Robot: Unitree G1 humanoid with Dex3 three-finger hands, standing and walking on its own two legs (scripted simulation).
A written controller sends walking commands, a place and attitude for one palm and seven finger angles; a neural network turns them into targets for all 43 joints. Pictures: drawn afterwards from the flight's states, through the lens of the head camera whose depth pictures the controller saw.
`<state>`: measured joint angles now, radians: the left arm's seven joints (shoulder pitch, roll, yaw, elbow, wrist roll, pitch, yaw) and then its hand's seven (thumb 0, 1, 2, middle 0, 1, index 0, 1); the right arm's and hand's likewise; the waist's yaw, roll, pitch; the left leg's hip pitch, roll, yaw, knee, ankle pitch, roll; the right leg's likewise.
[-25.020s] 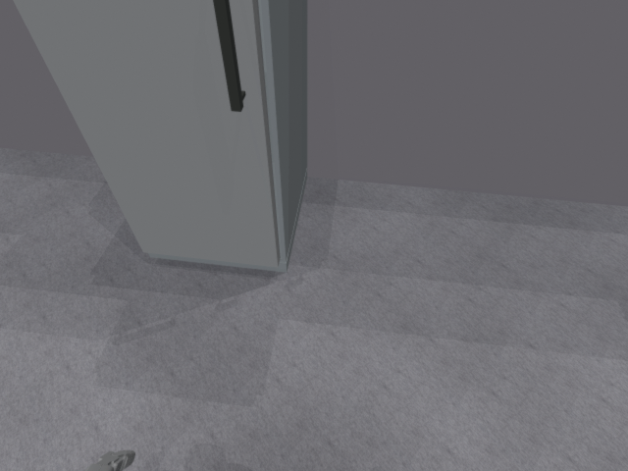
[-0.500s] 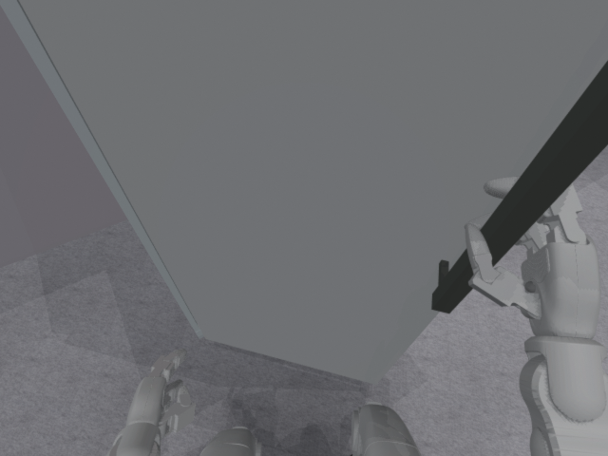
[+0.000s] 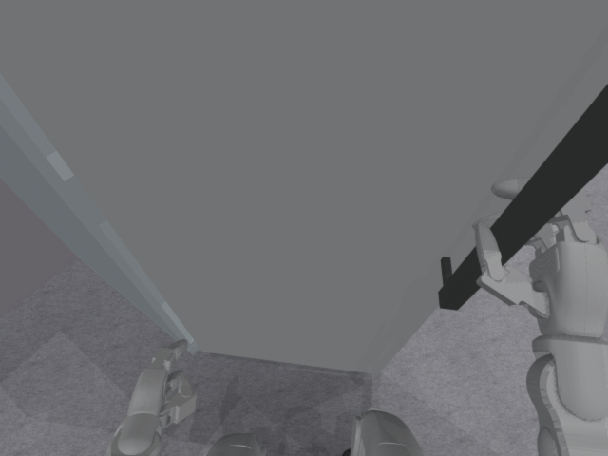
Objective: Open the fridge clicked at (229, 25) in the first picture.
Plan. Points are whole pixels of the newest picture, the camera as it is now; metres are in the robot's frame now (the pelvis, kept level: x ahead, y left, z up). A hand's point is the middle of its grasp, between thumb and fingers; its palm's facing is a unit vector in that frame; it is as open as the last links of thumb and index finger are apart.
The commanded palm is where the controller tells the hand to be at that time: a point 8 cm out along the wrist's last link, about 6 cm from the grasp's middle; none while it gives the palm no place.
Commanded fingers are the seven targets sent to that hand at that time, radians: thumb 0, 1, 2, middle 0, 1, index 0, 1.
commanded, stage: walk backward, drawing the door open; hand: right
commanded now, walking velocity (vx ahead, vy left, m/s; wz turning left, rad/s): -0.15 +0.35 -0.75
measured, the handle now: (531, 181) +0.34 -0.16 +0.23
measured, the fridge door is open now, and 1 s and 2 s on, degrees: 61 75 75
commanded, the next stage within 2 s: stop walking and hold the door back in 0.28 s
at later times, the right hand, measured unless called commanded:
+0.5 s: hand (462, 382) +0.18 -0.10 +0.17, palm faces +0.52 +0.81 -0.25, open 6.5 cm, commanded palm +0.15 -0.14 +0.16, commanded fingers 0.00 -0.90 -0.90 0.45 1.40 0.45 1.40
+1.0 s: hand (463, 370) +0.19 -0.09 +0.17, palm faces +0.58 +0.78 -0.24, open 6.0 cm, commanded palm +0.15 -0.14 +0.16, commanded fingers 0.00 -0.90 -0.90 0.45 1.40 0.45 1.40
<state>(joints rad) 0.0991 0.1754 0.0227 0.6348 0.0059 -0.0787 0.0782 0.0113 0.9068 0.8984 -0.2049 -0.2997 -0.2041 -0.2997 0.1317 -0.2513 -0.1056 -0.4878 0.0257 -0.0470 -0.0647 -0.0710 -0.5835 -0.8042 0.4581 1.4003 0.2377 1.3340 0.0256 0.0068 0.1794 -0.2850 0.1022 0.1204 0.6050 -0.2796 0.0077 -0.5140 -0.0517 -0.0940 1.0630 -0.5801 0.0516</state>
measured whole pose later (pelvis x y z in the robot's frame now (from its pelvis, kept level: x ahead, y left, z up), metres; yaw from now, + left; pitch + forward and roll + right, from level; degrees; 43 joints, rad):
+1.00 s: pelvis -0.11 +0.23 +0.00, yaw -25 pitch -3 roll -1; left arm 0.19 0.21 -0.04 0.72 -0.02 -0.01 0.09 0.01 0.90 0.90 -0.21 -0.30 -0.21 -0.30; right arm -0.59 -0.28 -0.10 0.52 0.04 -0.09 -0.08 -0.06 -0.63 -0.80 0.46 1.40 0.37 1.40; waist -0.04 -0.04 0.08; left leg -0.26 0.05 0.05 0.58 -0.26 0.01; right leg -0.44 0.01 -0.02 0.94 -0.40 0.01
